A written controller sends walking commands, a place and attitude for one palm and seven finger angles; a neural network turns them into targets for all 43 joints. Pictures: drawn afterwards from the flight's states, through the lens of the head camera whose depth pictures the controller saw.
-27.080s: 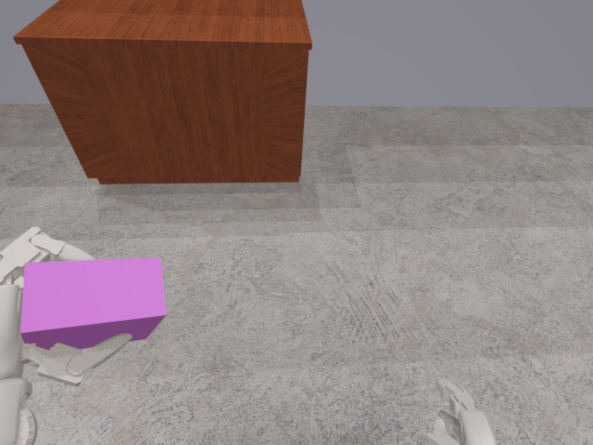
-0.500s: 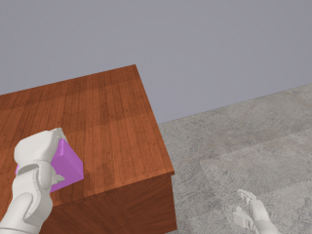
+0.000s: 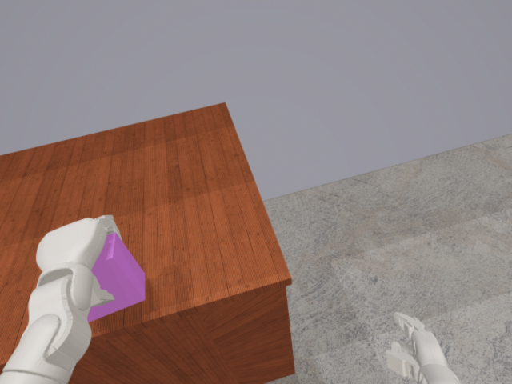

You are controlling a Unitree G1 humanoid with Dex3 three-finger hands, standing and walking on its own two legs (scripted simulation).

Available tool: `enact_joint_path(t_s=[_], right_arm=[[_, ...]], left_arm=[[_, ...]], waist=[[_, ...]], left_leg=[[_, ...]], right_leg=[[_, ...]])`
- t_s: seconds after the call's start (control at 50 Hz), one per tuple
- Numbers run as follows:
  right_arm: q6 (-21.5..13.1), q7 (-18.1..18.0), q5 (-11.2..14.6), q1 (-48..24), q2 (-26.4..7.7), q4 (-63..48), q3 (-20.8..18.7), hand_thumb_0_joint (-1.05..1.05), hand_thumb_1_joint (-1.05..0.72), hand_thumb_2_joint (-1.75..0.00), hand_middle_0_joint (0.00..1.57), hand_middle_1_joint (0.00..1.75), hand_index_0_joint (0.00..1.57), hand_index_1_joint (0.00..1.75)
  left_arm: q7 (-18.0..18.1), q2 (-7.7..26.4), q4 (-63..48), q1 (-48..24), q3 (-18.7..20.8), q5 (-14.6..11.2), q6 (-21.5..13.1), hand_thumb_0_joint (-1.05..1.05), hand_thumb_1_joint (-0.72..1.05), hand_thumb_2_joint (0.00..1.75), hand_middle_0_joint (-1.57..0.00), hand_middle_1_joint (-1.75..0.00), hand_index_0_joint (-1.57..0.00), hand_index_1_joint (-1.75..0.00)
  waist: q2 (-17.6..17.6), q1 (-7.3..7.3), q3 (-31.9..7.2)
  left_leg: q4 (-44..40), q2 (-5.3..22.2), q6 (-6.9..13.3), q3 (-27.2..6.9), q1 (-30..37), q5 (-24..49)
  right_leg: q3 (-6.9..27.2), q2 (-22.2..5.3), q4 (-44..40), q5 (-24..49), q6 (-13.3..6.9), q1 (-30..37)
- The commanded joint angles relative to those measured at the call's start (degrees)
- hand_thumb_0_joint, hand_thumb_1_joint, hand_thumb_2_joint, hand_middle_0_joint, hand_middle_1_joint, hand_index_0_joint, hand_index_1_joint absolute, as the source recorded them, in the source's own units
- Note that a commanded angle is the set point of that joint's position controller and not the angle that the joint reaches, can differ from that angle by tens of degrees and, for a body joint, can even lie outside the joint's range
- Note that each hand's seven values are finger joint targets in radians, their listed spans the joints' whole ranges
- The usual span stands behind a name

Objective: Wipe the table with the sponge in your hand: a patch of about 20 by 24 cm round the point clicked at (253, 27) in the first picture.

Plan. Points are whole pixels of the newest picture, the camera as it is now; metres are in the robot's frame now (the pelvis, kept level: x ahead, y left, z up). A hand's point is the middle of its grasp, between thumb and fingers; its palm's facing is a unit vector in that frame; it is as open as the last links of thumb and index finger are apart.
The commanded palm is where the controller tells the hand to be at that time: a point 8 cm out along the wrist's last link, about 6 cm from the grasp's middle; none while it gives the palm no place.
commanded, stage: move the sponge above the wiping area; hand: left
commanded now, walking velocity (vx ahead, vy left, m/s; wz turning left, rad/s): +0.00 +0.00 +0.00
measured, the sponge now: (103, 285) +0.25 +0.29 +0.04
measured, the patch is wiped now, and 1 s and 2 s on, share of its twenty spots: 0.00 0.00 0.00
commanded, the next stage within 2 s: none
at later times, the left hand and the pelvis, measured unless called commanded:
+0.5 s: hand (109, 273) +0.25 +0.27 +0.07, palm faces -0.13 -0.14 -0.98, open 10.2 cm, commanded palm +0.24 +0.27 +0.16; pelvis -0.01 +0.01 +0.00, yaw +1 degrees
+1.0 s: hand (123, 286) +0.24 +0.24 +0.06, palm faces -0.16 -0.15 -0.98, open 10.1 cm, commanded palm +0.24 +0.27 +0.16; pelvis -0.01 +0.00 +0.00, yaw +0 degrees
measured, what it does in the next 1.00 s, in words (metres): stands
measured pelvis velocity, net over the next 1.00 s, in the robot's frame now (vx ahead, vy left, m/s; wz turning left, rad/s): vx -0.01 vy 0.00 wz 0.01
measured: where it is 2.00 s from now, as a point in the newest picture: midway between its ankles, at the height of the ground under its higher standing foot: outside the picture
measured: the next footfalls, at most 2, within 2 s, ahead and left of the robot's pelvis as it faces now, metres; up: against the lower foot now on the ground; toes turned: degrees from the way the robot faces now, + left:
none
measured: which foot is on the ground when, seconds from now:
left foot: down 0.00-1.00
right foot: down 0.00-1.00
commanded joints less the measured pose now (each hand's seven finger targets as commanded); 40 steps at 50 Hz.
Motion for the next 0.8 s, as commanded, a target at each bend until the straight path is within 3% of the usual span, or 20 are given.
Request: enact_joint_path(t_s=[0.0,0.06,0.1,0.12,0.2,0.22,0.3,0.32,0.34,0.36,0.44,0.5,0.54,0.56,0.6,0.62,0.64,0.7,0.72,0.78], right_arm=[[-3.7,-0.4,-1.6,-10.8,-4.9,-12.1,-2.0,0.00,-0.90,-0.90,0.20,0.30,0.20,0.30],[-4.5,-0.9,-2.7,-7.7,-3.9,-10.2,-2.5,0.00,-0.90,-0.90,0.20,0.30,0.20,0.30],[-4.3,-1.1,-2.8,-7.9,-4.2,-9.4,-2.7,0.00,-0.90,-0.90,0.20,0.30,0.20,0.30],[-4.4,-0.9,-2.6,-7.7,-3.3,-9.4,-2.5,0.00,-0.90,-0.90,0.20,0.30,0.20,0.30],[-3.1,-0.8,-1.0,-11.4,-4.2,-7.4,-2.1,0.00,-0.90,-0.90,0.20,0.30,0.20,0.30],[-3.2,-0.8,-0.5,-11.6,-3.8,-7.5,-2.0,0.00,-0.90,-0.90,0.20,0.30,0.20,0.30],[-2.1,-1.3,0.4,-15.2,-5.2,-7.9,-1.3,0.00,-0.90,-0.90,0.20,0.30,0.20,0.30],[-2.3,-1.0,0.5,-14.7,-5.0,-8.8,-1.2,0.00,-0.90,-0.90,0.20,0.30,0.20,0.30],[-2.2,-0.7,0.4,-14.4,-5.3,-8.7,-1.2,0.00,-0.90,-0.90,0.20,0.30,0.20,0.30],[-2.3,-0.6,0.3,-14.2,-5.3,-9.8,-1.2,0.00,-0.90,-0.90,0.20,0.30,0.20,0.30],[-3.0,-0.5,-0.9,-11.5,-4.9,-10.1,-1.1,0.00,-0.90,-0.90,0.20,0.30,0.20,0.30],[-3.5,-1.0,-2.2,-10.2,-4.7,-10.0,-1.7,0.00,-0.90,-0.90,0.20,0.30,0.20,0.30],[-4.0,-1.1,-2.6,-8.9,-3.7,-9.6,-2.2,0.00,-0.90,-0.90,0.20,0.30,0.20,0.30],[-3.8,-0.9,-2.4,-8.5,-3.4,-9.3,-2.2,0.00,-0.90,-0.90,0.20,0.30,0.20,0.30],[-2.9,-0.6,-2.1,-9.3,-4.2,-8.9,-2.3,0.00,-0.90,-0.90,0.20,0.30,0.20,0.30],[-3.0,-0.1,-1.5,-9.9,-3.3,-9.3,-2.2,0.00,-0.90,-0.90,0.20,0.30,0.20,0.30],[-2.8,0.0,-1.3,-10.2,-3.9,-8.6,-2.4,0.00,-0.90,-0.90,0.20,0.30,0.20,0.30],[-1.9,0.2,-0.6,-13.2,-4.9,-8.2,-2.0,0.00,-0.90,-0.90,0.20,0.30,0.20,0.30],[-1.7,0.4,-0.2,-13.3,-4.7,-8.7,-1.9,0.00,-0.90,-0.90,0.20,0.30,0.20,0.30],[-1.4,0.4,0.4,-14.3,-5.5,-9.3,-1.6,0.00,-0.90,-0.90,0.20,0.30,0.20,0.30]], left_arm=[[0.3,14.8,-22.8,-11.5,6.8,2.7,-7.6,0.00,0.10,1.30,-1.20,-1.60,-1.20,-1.60],[5.6,18.6,-24.3,-14.1,12.1,6.1,-13.4,0.00,0.10,1.30,-1.20,-1.60,-1.20,-1.60],[9.6,21.3,-25.3,-18.7,14.8,8.5,-13.7,0.00,0.10,1.30,-1.20,-1.60,-1.20,-1.60],[11.2,17.8,-22.9,-19.7,12.5,8.7,-12.7,0.00,0.10,1.30,-1.20,-1.60,-1.20,-1.60],[13.2,17.0,-11.7,-19.7,12.6,5.4,-6.6,0.00,0.10,1.30,-1.20,-1.60,-1.20,-1.60],[12.6,12.6,-9.2,-20.3,8.7,3.7,-5.3,0.00,0.10,1.30,-1.20,-1.60,-1.20,-1.60],[6.4,10.3,-2.6,-16.8,3.6,2.2,1.0,0.00,0.10,1.30,-1.20,-1.60,-1.20,-1.60],[4.3,6.3,-4.5,-16.7,-0.9,1.6,1.4,0.00,0.10,1.30,-1.20,-1.60,-1.20,-1.60],[2.3,7.6,-4.6,-16.3,-0.8,2.0,1.5,0.00,0.10,1.30,-1.20,-1.60,-1.20,-1.60],[0.4,5.0,-6.9,-16.1,-3.8,1.7,0.9,0.00,0.10,1.30,-1.20,-1.60,-1.20,-1.60],[-1.8,11.2,-13.1,-20.4,1.1,3.8,-5.7,0.00,0.10,1.30,-1.20,-1.60,-1.20,-1.60],[2.6,20.0,-20.7,-22.8,10.5,6.4,-12.4,0.00,0.10,1.30,-1.20,-1.60,-1.20,-1.60],[7.2,19.6,-21.3,-21.5,12.8,8.1,-14.2,0.00,0.10,1.30,-1.20,-1.60,-1.20,-1.60],[9.1,17.8,-20.5,-21.1,12.3,8.2,-13.8,0.00,0.10,1.30,-1.20,-1.60,-1.20,-1.60],[11.6,20.7,-19.0,-19.7,15.9,7.2,-11.1,0.00,0.10,1.30,-1.20,-1.60,-1.20,-1.60],[12.0,15.2,-18.3,-19.9,11.6,5.7,-10.0,0.00,0.10,1.30,-1.20,-1.60,-1.20,-1.60],[12.3,15.9,-15.7,-18.6,12.2,5.2,-8.5,0.00,0.10,1.30,-1.20,-1.60,-1.20,-1.60],[10.8,14.6,-9.0,-10.9,11.8,2.6,-3.4,0.00,0.10,1.30,-1.20,-1.60,-1.20,-1.60],[9.4,10.3,-9.2,-9.5,7.9,1.6,-1.9,0.00,0.10,1.30,-1.20,-1.60,-1.20,-1.60],[4.4,6.6,-7.7,-8.6,1.4,1.0,2.0,0.00,0.10,1.30,-1.20,-1.60,-1.20,-1.60]], waist=[[-8.8,1.41,-13.3],[-3.3,2.47,-14.7],[2.6,2.99,-14.5],[3.5,2.34,-13.8],[1.4,2.64,-9.0],[-1.3,1.75,-8.8],[-5.7,1.64,-7.0],[-6.5,0.64,-8.0],[-8.0,0.63,-7.6],[-7.9,0.07,-8.7],[-8.0,-0.05,-10.7],[-2.3,2.65,-14.4],[0.8,3.41,-15.7],[1.8,3.23,-14.6],[3.3,4.08,-13.9],[2.4,3.05,-12.8],[1.3,3.26,-11.9],[-2.5,4.12,-8.7],[-4.8,3.15,-8.4],[-8.4,1.51,-5.7]], left_leg=[[0.1,-1.3,3.6,-0.9,6.7,16.9],[0.1,-0.8,2.8,-1.6,8.8,20.5],[-0.1,-0.5,1.8,-2.0,8.9,19.9],[0.1,-0.1,1.3,-1.6,8.3,19.6],[-2.5,-0.7,0.8,-1.6,5.3,12.3],[-2.9,-0.6,1.2,-1.0,4.7,11.2],[-3.9,-1.5,1.6,-0.9,3.4,9.3],[-3.5,-1.4,1.9,-0.6,3.8,9.6],[-3.3,-1.4,2.1,-1.0,3.6,9.6],[-2.7,-1.5,2.6,-0.9,4.1,10.2],[-2.1,-1.2,3.4,-1.2,6.4,9.9],[-2.4,-1.0,2.7,-2.2,8.7,13.3],[-1.7,-0.5,1.9,-1.9,9.2,17.0],[-1.8,-0.5,1.4,-2.0,8.3,18.1],[-2.5,-0.4,0.8,-2.3,7.3,17.4],[-2.4,-0.2,0.9,-1.5,6.8,17.3],[-2.6,0.0,0.7,-1.5,6.5,16.2],[-3.7,-0.9,1.0,-1.4,4.1,14.4],[-3.5,-0.8,1.2,-0.8,3.6,14.5],[-3.3,-1.0,1.8,-0.9,2.8,12.0]], right_leg=[[3.1,0.1,-2.1,21.8,-0.1,3.6],[2.2,1.0,-1.9,20.4,-1.2,2.8],[4.4,2.2,-1.9,16.6,-2.8,1.5],[2.9,1.9,-1.4,14.8,-2.9,0.5],[4.0,1.7,-4.0,9.7,-3.1,0.4],[1.6,0.8,-4.1,10.1,-2.0,1.2],[2.5,0.4,-5.2,10.6,-1.2,1.7],[1.6,-0.1,-5.0,11.9,-0.7,2.3],[1.7,0.0,-5.0,12.4,-0.6,1.9],[1.6,-0.3,-4.6,13.7,-0.4,2.4],[1.5,0.2,-4.7,11.9,-0.3,1.3],[3.2,1.4,-3.9,13.2,-1.8,3.5],[2.6,2.1,-2.8,14.3,-2.6,3.6],[2.3,2.2,-2.6,14.7,-2.9,3.5],[5.0,2.5,-3.0,13.7,-3.9,3.9],[2.8,1.7,-2.9,14.2,-3.2,3.9],[3.1,1.8,-3.3,13.2,-3.1,3.1],[3.8,1.1,-4.2,14.5,-2.5,4.6],[2.1,0.5,-3.9,15.6,-1.7,5.0],[2.4,0.1,-4.6,15.4,-0.8,2.6]])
